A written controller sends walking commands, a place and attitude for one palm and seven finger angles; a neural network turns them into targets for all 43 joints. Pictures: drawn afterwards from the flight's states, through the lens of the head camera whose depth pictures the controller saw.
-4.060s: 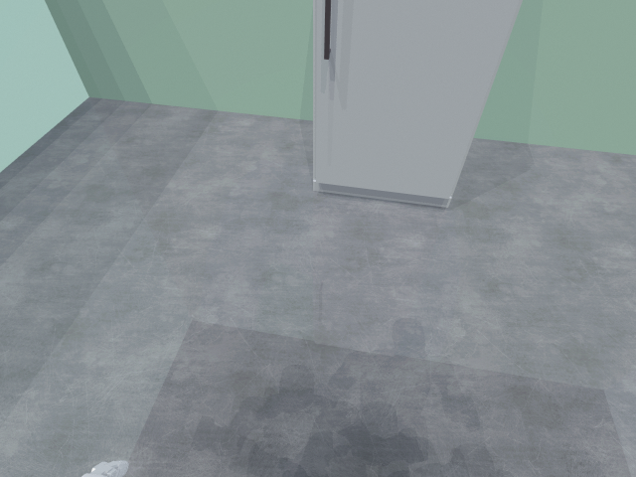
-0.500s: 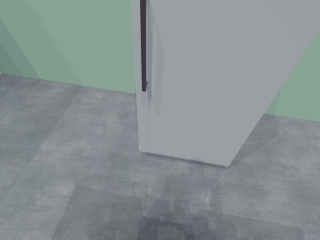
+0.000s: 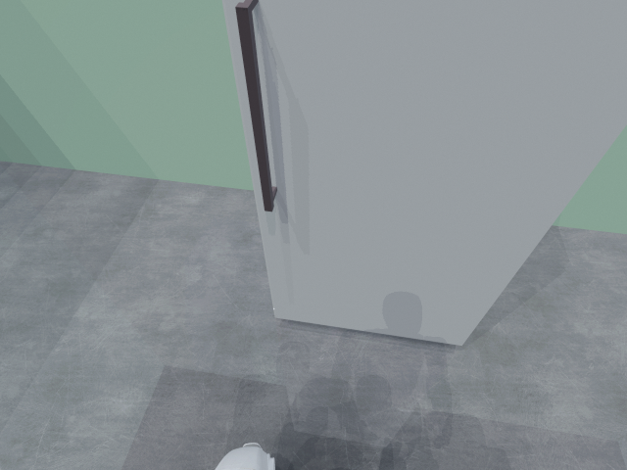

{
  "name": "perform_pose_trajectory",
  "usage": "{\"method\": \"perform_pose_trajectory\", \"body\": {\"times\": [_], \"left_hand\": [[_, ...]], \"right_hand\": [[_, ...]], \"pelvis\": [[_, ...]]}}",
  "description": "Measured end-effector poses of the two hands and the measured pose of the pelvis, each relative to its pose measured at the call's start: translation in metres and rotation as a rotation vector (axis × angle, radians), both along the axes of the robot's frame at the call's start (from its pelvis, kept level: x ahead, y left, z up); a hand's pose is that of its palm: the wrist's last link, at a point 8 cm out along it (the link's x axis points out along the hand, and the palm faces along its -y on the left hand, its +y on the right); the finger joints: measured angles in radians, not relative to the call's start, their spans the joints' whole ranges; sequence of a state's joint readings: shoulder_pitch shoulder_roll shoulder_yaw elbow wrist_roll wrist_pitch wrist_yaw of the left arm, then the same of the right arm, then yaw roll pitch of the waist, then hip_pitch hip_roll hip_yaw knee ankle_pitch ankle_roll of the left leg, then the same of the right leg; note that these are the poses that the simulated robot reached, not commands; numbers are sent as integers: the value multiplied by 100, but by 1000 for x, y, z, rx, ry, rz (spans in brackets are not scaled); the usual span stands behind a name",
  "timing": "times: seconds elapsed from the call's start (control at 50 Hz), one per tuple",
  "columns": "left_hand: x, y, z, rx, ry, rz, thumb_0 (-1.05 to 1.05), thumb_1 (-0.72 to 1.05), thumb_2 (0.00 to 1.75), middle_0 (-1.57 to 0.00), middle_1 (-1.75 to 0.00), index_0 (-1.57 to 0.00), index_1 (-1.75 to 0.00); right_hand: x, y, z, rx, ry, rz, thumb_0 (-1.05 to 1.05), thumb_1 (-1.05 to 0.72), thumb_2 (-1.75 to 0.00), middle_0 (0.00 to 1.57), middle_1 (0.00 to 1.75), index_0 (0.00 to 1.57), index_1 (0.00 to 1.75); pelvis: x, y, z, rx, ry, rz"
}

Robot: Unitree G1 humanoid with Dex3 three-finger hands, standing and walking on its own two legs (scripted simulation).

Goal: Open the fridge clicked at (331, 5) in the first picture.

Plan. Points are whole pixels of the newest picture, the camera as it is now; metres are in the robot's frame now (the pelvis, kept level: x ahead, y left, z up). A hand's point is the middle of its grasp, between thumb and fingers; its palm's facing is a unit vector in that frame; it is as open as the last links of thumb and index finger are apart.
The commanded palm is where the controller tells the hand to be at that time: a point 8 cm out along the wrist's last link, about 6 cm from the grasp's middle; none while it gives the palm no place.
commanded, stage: take the last steps up to it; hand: left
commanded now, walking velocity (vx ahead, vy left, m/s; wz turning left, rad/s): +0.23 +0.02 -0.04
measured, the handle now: (262, 123) +0.61 +0.14 +0.10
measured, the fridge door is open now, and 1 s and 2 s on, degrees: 0 0 0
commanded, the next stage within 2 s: come to a stop and stand still in 0.22 s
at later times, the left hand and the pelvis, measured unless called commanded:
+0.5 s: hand (211, 401) +0.24 +0.19 -0.16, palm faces -0.02 -0.97 -0.25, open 7.3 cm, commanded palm none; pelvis +0.15 +0.01 -0.01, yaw -2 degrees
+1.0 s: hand (165, 461) +0.15 +0.24 -0.18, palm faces +0.02 -0.98 -0.19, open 7.3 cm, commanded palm none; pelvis +0.13 +0.05 +0.00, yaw -2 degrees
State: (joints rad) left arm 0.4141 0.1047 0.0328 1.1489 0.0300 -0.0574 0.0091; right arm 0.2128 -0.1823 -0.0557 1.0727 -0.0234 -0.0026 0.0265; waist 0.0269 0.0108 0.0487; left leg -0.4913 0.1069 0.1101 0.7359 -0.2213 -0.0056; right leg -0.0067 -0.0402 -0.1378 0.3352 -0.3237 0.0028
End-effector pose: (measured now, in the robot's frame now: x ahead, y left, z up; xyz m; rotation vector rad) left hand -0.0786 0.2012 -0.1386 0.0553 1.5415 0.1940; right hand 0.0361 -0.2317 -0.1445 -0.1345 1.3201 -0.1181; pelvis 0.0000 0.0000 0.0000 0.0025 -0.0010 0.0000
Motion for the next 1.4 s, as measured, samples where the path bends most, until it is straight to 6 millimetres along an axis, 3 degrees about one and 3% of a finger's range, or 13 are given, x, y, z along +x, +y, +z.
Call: {"method": "perform_pose_trajectory", "body": {"times": [0.1,0.16,0.28,0.38,0.46,0.54,0.62,0.72,0.84,0.96,1.06,1.2,1.4], "left_hand": [[24,18,-23,-35,65,18,0,91,89,-20,-30,-20,-30],[61,34,-27,-23,48,-18,0,91,89,-20,-30,-20,-30],[177,55,-12,34,-152,-93,0,91,89,-20,-30,-20,-30],[260,55,1,96,-307,-146,1,93,89,-20,-30,-20,-30],[298,43,4,112,-350,-177,0,93,89,-20,-30,-20,-29],[316,31,5,93,-346,-178,0,92,89,-20,-30,-20,-30],[318,30,0,70,-336,-145,0,92,89,-20,-30,-20,-30],[306,53,-12,56,-313,-112,-1,92,89,-21,-30,-20,-30],[275,82,-19,49,-235,-95,0,92,89,-20,-30,-20,-30],[236,90,-12,45,-155,-93,0,92,89,-20,-30,-20,-30],[215,80,-9,45,-115,-106,0,91,89,-20,-30,-20,-30],[193,50,-5,49,-132,-110,0,91,89,-20,-30,-20,-30],[169,13,-9,8,-103,-87,1,92,89,-20,-30,-20,-30]], "right_hand": [[72,19,-6,-47,-104,38,1,-92,-90,20,30,20,30],[90,29,-4,-48,-132,17,1,-92,-90,20,30,20,30],[95,32,1,-46,-89,-42,0,-95,-90,20,30,20,30],[90,27,-14,-1,4,-65,0,-94,-90,20,30,20,30],[95,25,-26,33,64,-90,1,-92,-90,20,30,20,30],[103,28,-21,34,98,-97,1,-92,-90,20,30,20,30],[113,30,-15,7,107,-80,1,-91,-90,20,30,20,30],[126,35,-9,-46,63,-60,1,-91,-90,20,30,20,30],[129,53,5,-79,1,-43,1,-91,-90,20,30,20,30],[126,55,13,-86,-14,-42,1,-93,-90,20,30,20,30],[113,48,9,-66,-11,-60,1,-92,-90,20,30,20,30],[78,35,-6,-17,43,-82,1,-92,-90,20,30,20,30],[25,36,-7,25,166,-91,1,-91,-90,20,30,20,30]], "pelvis": [[41,23,-19,-17,-3,-12],[58,29,-19,1,-9,-34],[91,30,-6,17,-3,-43],[121,20,-9,30,-15,-41],[143,10,-12,21,-21,-34],[153,9,-8,9,-9,-21],[151,15,-6,6,-9,-9],[142,34,-11,-11,-15,-3],[134,50,-7,-8,-15,-18],[128,55,1,-15,-2,-25],[120,47,1,-10,-2,-27],[108,29,-1,-2,-27,-22],[102,10,0,-2,-36,-16]]}}
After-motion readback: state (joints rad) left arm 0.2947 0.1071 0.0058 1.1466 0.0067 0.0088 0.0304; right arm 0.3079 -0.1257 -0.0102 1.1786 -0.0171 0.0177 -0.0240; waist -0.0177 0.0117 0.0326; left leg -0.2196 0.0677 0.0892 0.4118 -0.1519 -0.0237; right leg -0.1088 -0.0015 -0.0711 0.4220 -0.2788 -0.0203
